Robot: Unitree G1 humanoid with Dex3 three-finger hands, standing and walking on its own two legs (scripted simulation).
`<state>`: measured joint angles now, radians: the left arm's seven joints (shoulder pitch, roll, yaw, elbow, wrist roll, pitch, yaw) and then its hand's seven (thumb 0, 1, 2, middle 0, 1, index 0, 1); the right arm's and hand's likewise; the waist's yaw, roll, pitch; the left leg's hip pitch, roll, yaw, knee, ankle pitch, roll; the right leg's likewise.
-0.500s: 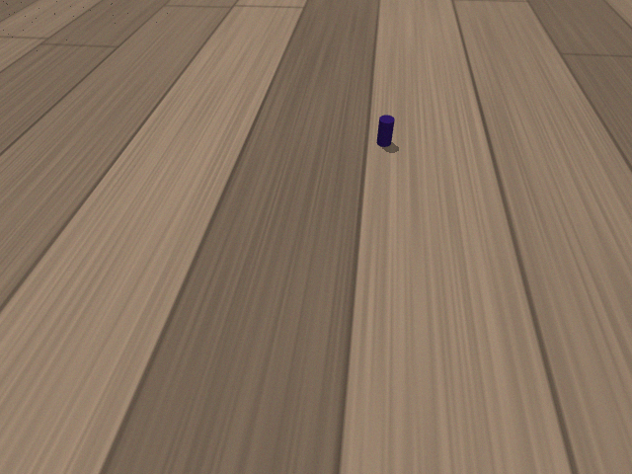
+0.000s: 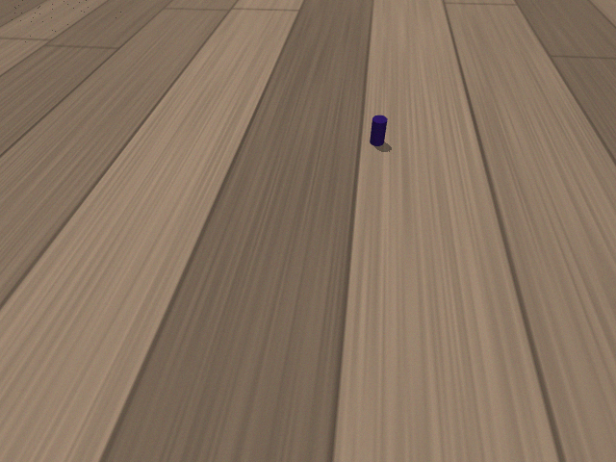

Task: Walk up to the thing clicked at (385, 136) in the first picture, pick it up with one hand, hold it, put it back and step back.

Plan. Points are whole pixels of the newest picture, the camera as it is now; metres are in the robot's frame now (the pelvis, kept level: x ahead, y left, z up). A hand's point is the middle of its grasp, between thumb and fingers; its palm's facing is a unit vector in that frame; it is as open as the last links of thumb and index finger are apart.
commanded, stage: stand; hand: left
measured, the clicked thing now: (378, 130) +1.78 -0.32 -0.71
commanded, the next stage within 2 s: walk up in 0.62 s
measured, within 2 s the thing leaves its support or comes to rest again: neither
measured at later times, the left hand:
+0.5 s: hand out of the picture +0.07 +0.25 -0.15, palm faces -0.01 -0.94 -0.35, open 7.3 cm
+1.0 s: hand (198, 421) +0.21 +0.20 -0.14, palm faces -0.13 -0.89 -0.45, open 7.4 cm
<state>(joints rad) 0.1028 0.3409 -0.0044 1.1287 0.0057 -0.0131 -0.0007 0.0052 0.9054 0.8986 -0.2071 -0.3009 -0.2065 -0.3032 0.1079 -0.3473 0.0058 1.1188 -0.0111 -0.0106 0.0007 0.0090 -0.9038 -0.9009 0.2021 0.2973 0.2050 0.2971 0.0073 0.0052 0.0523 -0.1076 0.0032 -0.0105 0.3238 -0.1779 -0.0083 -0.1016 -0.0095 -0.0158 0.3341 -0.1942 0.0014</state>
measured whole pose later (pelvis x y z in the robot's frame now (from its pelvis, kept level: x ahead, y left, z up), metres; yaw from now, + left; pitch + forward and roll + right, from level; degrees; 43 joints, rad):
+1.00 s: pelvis +0.09 -0.10 -0.04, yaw -9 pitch -3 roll +0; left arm 0.22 0.46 0.11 0.98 0.03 -0.04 -0.11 0.01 0.91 0.90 -0.21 -0.30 -0.20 -0.30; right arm 0.25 -0.50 -0.11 1.01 -0.06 -0.03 0.04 0.01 -0.90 -0.90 0.20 0.30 0.21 0.30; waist 0.00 0.07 0.02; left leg -0.09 0.18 0.06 0.72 -0.51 0.02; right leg -0.38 -0.07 -0.06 0.71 -0.26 0.01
